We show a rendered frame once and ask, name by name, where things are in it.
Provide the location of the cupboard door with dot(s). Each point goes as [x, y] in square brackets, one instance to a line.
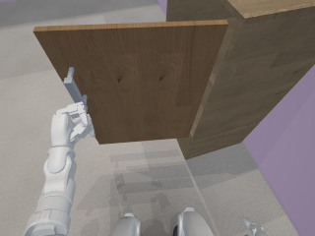
[143, 81]

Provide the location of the robot left hand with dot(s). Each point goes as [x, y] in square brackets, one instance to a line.
[62, 125]

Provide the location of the robot left shin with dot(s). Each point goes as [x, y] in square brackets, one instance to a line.
[129, 214]

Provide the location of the robot right thigh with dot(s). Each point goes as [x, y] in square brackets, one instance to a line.
[191, 223]

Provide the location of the robot right hand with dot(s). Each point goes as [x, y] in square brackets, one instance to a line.
[255, 227]

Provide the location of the robot left forearm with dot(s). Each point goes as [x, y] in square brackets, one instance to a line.
[52, 213]

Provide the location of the handle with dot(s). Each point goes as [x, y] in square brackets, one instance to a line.
[72, 88]

